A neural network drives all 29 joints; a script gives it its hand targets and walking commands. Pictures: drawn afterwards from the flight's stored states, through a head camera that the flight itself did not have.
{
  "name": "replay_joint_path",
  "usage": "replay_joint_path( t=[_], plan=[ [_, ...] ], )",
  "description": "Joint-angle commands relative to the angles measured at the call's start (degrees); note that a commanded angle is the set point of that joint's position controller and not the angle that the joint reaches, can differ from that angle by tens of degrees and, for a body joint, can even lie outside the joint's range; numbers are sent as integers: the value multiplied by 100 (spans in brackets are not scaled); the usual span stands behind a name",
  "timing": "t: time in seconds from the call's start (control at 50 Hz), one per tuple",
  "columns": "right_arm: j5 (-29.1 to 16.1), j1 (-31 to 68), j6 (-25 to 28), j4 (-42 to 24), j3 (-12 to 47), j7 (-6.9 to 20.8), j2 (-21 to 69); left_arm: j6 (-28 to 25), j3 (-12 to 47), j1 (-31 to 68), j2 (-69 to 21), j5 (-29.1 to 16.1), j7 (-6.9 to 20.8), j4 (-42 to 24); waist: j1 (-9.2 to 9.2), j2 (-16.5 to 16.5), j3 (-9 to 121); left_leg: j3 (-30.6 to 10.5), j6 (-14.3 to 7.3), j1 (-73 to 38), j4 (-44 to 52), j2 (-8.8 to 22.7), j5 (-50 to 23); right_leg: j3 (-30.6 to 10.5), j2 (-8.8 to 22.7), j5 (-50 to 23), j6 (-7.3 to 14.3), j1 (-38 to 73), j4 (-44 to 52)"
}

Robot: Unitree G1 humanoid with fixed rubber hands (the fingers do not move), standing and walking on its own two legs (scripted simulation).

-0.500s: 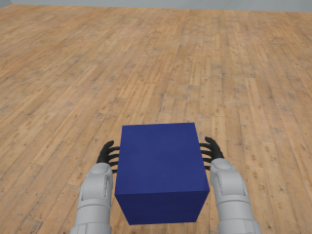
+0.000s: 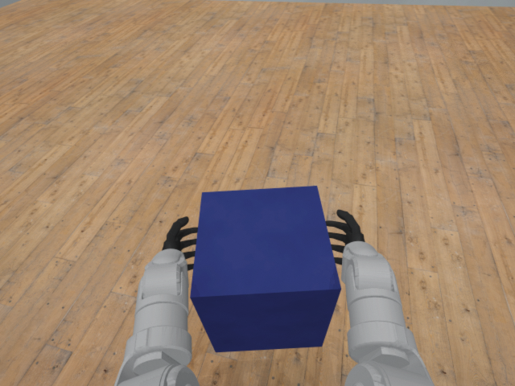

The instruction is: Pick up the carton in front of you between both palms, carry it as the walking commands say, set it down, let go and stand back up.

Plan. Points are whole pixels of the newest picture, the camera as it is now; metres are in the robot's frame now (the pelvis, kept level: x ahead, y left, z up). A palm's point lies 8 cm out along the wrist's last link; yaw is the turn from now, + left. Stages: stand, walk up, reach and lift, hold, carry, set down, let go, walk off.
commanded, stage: set down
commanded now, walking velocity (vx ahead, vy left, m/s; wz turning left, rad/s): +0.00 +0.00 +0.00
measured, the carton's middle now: (264, 272) +0.34 +0.00 -0.05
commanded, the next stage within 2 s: none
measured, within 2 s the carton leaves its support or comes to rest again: neither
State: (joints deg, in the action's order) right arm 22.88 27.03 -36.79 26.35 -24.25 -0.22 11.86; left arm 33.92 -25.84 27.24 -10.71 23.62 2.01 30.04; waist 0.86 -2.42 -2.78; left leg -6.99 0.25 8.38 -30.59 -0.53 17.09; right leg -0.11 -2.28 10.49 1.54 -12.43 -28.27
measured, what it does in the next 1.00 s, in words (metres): lowers itself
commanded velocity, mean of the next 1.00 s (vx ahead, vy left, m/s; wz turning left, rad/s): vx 0.00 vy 0.00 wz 0.00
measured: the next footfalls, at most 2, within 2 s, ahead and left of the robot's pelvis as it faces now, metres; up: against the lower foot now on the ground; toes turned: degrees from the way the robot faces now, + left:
none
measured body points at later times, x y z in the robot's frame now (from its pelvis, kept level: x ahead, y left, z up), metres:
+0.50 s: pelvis -0.02 +0.03 -0.09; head +0.20 +0.00 +0.29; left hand +0.40 +0.13 -0.18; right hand +0.38 -0.17 -0.18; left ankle +0.01 +0.15 -0.73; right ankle +0.06 -0.10 -0.73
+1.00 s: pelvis -0.05 +0.01 -0.22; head +0.24 -0.02 +0.13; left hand +0.45 +0.11 -0.32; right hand +0.42 -0.19 -0.32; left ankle +0.01 +0.15 -0.73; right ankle +0.06 -0.10 -0.73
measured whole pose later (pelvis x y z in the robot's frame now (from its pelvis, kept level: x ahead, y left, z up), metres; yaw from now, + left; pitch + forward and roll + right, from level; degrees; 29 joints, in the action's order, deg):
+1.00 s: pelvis -0.05 +0.01 -0.22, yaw +2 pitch +46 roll +4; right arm 13.3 55.0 -17.4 34.1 -26.6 -1.7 -0.1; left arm 14.9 -23.7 56.7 -2.0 9.5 -5.9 39.0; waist 3.8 -3.2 7.4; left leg -3.9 3.2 103.8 -89.8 -8.0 32.0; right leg -6.1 -4.2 23.7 -2.1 -109.5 -87.8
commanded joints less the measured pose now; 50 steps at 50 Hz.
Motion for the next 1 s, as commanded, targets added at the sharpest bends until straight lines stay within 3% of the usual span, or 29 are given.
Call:
replay_joint_path(
  t=[0.0, 0.08, 0.14, 0.26, 0.34, 0.38, 0.44, 0.52, 0.58, 0.7, 0.98],
  plan=[
    [-884, 3346, 445, 780, 1946, 1246, 4727, -483, 1921, 3656, -4676, -851, 1252, 694, 71, 224, 899, 299, -299, 1916, 405, -465, 509, -540, -76, 856, -137, 1084, 258],
    [-369, 3088, 992, 952, 1264, 1082, 3895, -963, 1264, 3318, -4092, -392, 963, 916, 111, 207, 1098, 311, -207, 2493, -12, -573, 35, -402, -201, -116, -139, 366, -325],
    [-348, 3082, 1581, 905, 1384, 1060, 3732, -1518, 1374, 3212, -4029, -411, 858, 844, 123, 217, 1695, 385, -92, 2943, -364, -689, -418, -327, -285, -922, -158, -36, -799],
    [-954, 3595, 2661, 708, 2729, 1179, 4362, -2576, 2795, 3707, -4741, -1101, 734, 524, 137, 223, 4202, 429, 113, 3730, -1359, -839, -1461, -275, -399, -2408, -129, -362, -2041],
    [-1432, 4014, 2868, 126, 3566, 1236, 4453, -2782, 3858, 4144, -4930, -1664, 567, -140, 238, 252, 6385, 468, 266, 4125, -2131, -883, -2185, -229, -411, -3261, -175, -529, -2894],
    [-1543, 4078, 2819, 7, 3741, 1248, 4417, -2733, 4178, 4265, -4960, -1845, 476, -358, 291, 211, 6896, 477, 300, 4205, -2410, -885, -2305, -168, -440, -3122, -213, -1003, -3152],
    [-1559, 4156, 2617, 110, 3687, 1335, 4415, -2513, 4261, 4376, -5114, -1902, 464, -327, 368, 73, 6821, 464, 321, 4354, -2695, -885, -1940, -61, -508, -2280, -222, -2090, -3352],
    [-1355, 4255, 2262, 668, 3216, 1511, 4421, -2140, 3794, 4532, -5207, -1738, 599, 178, 421, -22, 5910, 518, 309, 5136, -2891, -915, -843, 46, -546, -1051, -194, -3310, -3521],
    [-1204, 4423, 2092, 1027, 2838, 1591, 4395, -1976, 3407, 4791, -5116, -1619, 686, 506, 449, -8, 5547, 590, 288, 5705, -3088, -954, -371, 105, -553, -616, -199, -3870, -3698],
    [-1176, 4949, 2090, 1268, 2551, 1531, 4322, -2038, 3042, 5392, -4849, -1593, 679, 793, 458, 103, 5864, 744, 267, 6666, -3748, -1064, -309, 145, -566, -760, -285, -4409, -4285],
    [-1749, 6382, 2030, 896, 2953, 1065, 4053, -2092, 3271, 6896, -4348, -2120, 463, 787, 552, 317, 7392, 1060, 280, 8135, -5314, -1249, 101, 238, -577, -930, -510, -4547, -5650]
  ],
)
